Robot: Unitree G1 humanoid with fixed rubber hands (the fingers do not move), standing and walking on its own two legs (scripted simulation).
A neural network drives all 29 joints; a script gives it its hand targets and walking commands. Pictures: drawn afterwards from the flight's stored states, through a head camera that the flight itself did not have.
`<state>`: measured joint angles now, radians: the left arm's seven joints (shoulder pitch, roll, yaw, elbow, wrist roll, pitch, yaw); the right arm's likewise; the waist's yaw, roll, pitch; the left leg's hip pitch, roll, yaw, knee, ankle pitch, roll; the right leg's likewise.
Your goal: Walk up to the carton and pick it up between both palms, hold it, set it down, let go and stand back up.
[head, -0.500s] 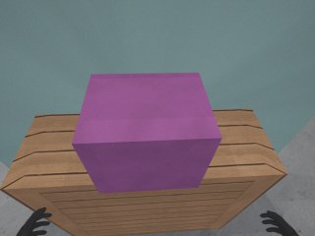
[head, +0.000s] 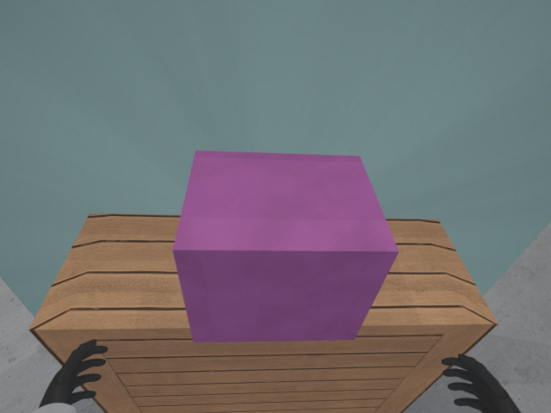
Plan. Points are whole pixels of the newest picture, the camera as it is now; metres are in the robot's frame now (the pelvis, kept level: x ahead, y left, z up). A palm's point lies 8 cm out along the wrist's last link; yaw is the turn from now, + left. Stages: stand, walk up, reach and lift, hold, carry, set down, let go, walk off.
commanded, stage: reach and lift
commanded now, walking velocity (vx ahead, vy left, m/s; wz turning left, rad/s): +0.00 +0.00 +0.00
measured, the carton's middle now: (277, 248) +0.38 +0.01 +0.06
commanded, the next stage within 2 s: none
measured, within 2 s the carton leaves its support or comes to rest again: neither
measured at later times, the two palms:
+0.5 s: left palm (86, 355) +0.21 +0.25 +0.05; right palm (490, 371) +0.19 -0.26 +0.05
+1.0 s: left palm (97, 327) +0.23 +0.23 +0.09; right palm (476, 335) +0.23 -0.25 +0.08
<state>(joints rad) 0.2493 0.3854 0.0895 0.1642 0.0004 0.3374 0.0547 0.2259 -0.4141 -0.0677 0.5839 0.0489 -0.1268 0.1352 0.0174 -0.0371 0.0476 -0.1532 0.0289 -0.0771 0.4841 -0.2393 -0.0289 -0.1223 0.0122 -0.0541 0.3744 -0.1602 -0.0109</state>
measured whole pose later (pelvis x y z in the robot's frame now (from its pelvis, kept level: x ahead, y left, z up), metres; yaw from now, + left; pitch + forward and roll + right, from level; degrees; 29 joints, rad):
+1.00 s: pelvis +0.03 -0.01 +0.01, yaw +0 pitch -2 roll -1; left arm 0.37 0.32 0.07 -0.40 -0.13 0.36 0.11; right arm 0.37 -0.38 -0.07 -0.17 0.33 0.15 0.08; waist 0.00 -0.02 0.02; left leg -0.12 0.03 -0.08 0.36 -0.21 -0.03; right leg -0.10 0.01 -0.05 0.27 -0.14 -0.01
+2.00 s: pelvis +0.02 -0.01 +0.01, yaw +0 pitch -3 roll -1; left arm -0.34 0.32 0.16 -0.10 -0.14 0.76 0.08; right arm -0.45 -0.49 -0.08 0.28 0.45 0.45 0.05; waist 0.00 -0.01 -0.01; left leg -0.12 0.03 -0.08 0.36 -0.20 -0.03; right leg -0.10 0.01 -0.05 0.28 -0.14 -0.01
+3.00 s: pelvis +0.03 -0.01 +0.01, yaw +0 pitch +1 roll -1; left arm -0.53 0.28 0.13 0.50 -0.14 0.26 0.02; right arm -0.60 -0.42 -0.04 0.80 0.39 0.05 0.08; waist 0.03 -0.01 0.01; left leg -0.19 0.03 -0.08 0.36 -0.20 -0.03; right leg -0.17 0.01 -0.05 0.28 -0.14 -0.01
